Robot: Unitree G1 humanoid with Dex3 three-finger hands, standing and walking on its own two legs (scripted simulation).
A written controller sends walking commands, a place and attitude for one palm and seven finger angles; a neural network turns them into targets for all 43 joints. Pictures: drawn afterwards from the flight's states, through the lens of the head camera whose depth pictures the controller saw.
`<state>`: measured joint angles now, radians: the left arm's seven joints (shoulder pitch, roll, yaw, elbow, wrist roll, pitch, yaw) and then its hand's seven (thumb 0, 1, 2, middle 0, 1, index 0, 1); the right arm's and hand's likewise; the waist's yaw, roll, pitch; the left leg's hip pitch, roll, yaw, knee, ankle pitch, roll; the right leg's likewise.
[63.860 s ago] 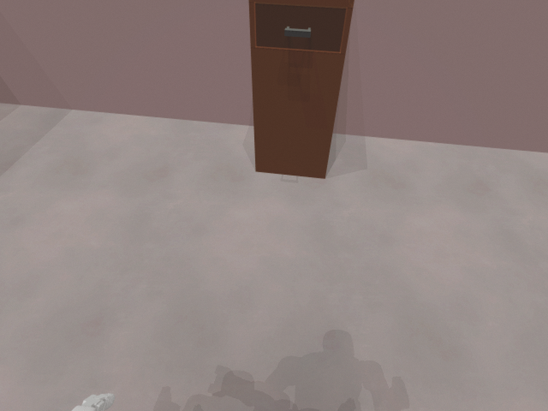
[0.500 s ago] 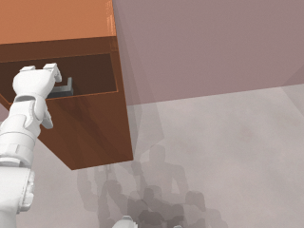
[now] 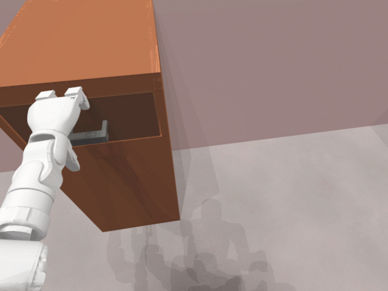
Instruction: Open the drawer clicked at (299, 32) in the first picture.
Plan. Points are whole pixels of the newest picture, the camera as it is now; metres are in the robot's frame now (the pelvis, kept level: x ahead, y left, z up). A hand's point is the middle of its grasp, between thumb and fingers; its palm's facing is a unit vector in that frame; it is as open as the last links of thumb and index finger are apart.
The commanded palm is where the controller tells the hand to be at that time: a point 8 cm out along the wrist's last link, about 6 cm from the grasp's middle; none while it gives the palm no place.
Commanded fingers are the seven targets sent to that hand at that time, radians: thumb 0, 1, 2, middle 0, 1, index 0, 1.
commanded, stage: lift the fingers back up to retry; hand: left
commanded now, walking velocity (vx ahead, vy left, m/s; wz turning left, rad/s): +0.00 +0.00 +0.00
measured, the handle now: (86, 132) +0.47 +0.28 +0.03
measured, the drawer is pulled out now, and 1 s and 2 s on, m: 0.00 0.00 0.00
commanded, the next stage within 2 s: re-aim the fingers above the handle in 0.18 s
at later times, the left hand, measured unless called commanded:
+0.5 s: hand (65, 135) +0.40 +0.28 +0.10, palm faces +0.04 -0.01 -1.00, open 13.8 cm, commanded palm +0.39 +0.28 +0.15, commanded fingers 0.00 -0.50 0.30 -0.30 -1.20 -0.30 -1.20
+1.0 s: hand (58, 137) +0.41 +0.30 +0.09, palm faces +0.00 +0.00 -1.00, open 13.8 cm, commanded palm +0.39 +0.28 +0.15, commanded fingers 0.00 -0.50 0.30 -0.30 -1.20 -0.30 -1.20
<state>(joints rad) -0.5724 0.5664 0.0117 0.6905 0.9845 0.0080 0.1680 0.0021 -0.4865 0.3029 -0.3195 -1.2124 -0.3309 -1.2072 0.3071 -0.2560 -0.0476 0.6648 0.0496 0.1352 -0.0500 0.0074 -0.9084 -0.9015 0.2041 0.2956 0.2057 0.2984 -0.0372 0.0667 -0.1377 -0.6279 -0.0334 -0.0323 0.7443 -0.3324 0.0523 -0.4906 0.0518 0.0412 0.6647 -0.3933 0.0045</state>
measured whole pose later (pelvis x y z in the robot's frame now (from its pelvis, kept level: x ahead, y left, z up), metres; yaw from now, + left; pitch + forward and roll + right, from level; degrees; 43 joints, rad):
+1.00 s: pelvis -0.01 -0.02 +0.00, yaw +0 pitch +12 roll -2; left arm -0.58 0.61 0.06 0.76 1.01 -0.04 0.13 0.00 -0.49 0.30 -0.31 -1.20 -0.31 -1.20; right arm 0.29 -0.27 -0.06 0.67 0.05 0.15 -0.06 0.01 -0.91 -0.90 0.20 0.30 0.20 0.30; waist -0.02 0.06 -0.11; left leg -0.61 -0.02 -0.04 0.71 -0.31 0.03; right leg -0.48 0.06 0.03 0.66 -0.38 -0.02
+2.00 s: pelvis +0.00 -0.02 +0.01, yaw +2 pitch +9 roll -1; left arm -0.57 0.57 -0.06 0.73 0.96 0.04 0.00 0.00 -0.49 0.30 -0.31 -1.20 -0.31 -1.20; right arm 0.29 -0.26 -0.03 0.65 0.05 0.15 -0.07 0.01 -0.91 -0.90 0.20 0.30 0.21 0.30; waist -0.01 0.06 -0.11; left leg -0.53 -0.04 -0.05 0.66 -0.29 0.03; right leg -0.40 0.05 0.02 0.62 -0.38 -0.02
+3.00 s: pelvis +0.00 -0.01 +0.00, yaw +0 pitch +14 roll -2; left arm -0.60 0.55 0.01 0.85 1.02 0.00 0.15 0.00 -0.49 0.30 -0.31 -1.20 -0.32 -1.22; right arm 0.30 -0.24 -0.04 0.66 0.04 0.16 -0.05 0.01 -0.91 -0.90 0.20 0.30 0.21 0.30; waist -0.05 0.06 -0.14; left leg -0.66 -0.03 -0.03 0.76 -0.34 0.04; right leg -0.53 0.06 0.04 0.70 -0.41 -0.01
